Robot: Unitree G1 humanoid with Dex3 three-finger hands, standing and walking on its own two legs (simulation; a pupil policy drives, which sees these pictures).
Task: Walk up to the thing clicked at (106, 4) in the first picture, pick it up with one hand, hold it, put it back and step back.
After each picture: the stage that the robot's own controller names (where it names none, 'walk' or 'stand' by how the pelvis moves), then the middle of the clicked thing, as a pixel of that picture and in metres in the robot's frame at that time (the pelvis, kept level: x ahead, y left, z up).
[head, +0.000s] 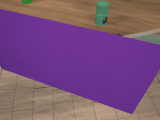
stand; (101, 13) +0.79 -0.08 +0.05
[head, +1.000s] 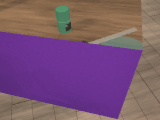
walk; (63, 20) +0.68 +0.14 +0.08
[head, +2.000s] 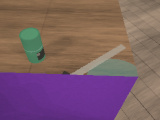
stand; (33, 46) +0.46 +0.20 +0.09
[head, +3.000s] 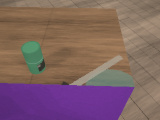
stand; (34, 58) +0.45 +0.20 +0.06
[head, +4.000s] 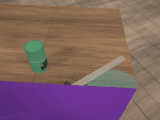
stand; (37, 57) +0.45 +0.20 +0.05
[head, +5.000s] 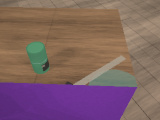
stand; (38, 58) +0.45 +0.19 +0.05
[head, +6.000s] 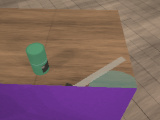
stand; (38, 59) +0.45 +0.19 +0.05
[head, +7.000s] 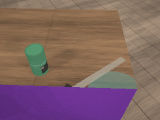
stand; (37, 60) +0.44 +0.19 +0.05
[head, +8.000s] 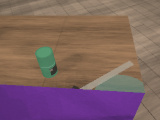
rise first; (47, 62) +0.44 +0.19 +0.05
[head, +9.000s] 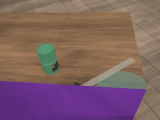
go down; (48, 59) +0.45 +0.19 +0.06
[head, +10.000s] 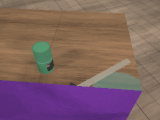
go down; (43, 58) +0.46 +0.18 +0.06
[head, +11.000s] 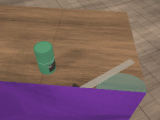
go down; (45, 58) +0.45 +0.17 +0.06
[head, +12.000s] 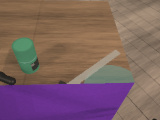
close in; (26, 56) +0.44 +0.19 +0.08
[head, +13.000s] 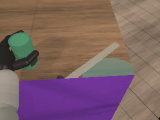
close; (24, 52) +0.44 +0.19 +0.09
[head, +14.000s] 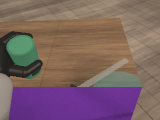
lift; (26, 58) +0.33 +0.17 +0.22
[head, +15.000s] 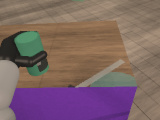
lift; (33, 54) +0.35 +0.16 +0.22
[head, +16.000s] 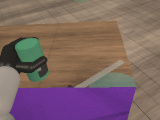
hold; (33, 60) +0.34 +0.16 +0.20
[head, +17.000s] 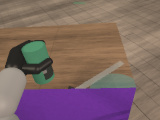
hold; (39, 63) +0.34 +0.15 +0.19
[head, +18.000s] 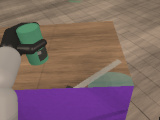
crouch; (33, 44) +0.40 +0.16 +0.22
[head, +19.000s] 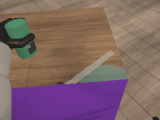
lower; (22, 39) +0.46 +0.18 +0.17
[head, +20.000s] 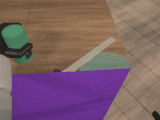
lower; (18, 44) +0.46 +0.19 +0.10
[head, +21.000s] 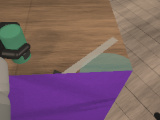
lower; (16, 45) +0.46 +0.20 +0.10
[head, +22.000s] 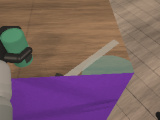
lower; (18, 48) +0.45 +0.20 +0.10
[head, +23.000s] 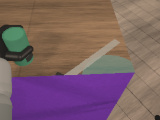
rest; (19, 47) +0.45 +0.20 +0.10
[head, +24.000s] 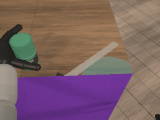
withdraw; (25, 52) +0.44 +0.19 +0.09
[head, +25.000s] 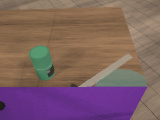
sink last; (42, 63) +0.41 +0.17 +0.08
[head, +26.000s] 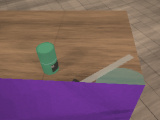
stand; (48, 59) +0.44 +0.18 +0.07
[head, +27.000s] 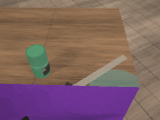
stand; (39, 62) +0.42 +0.18 +0.07
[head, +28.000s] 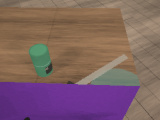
stand; (41, 60) +0.43 +0.18 +0.06
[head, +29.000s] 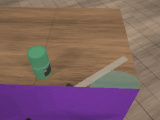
stand; (40, 63) +0.42 +0.19 +0.06
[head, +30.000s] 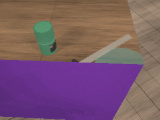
walk; (46, 38) +0.50 +0.16 +0.07
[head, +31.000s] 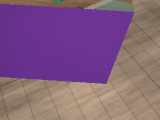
walk; out of the picture +0.78 +0.13 +0.08
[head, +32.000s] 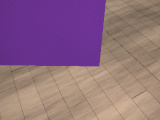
stand; out of the picture +1.13 +0.25 +0.07
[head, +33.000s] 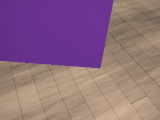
stand; out of the picture +1.12 +0.16 +0.06
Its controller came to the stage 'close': yes
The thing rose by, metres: 0.22
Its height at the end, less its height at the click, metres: +0.00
